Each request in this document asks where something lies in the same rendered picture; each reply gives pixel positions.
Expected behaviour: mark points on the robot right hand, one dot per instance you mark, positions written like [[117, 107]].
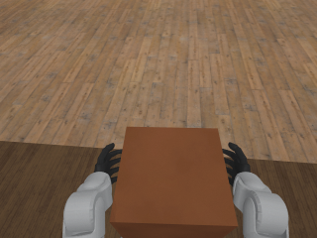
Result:
[[240, 163]]

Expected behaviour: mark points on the right robot forearm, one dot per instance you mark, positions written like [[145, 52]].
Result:
[[265, 214]]

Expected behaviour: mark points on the carton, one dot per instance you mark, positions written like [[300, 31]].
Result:
[[172, 183]]

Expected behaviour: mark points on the left robot forearm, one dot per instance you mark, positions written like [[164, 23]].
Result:
[[84, 211]]

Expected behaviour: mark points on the robot left hand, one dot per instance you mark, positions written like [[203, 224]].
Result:
[[104, 163]]

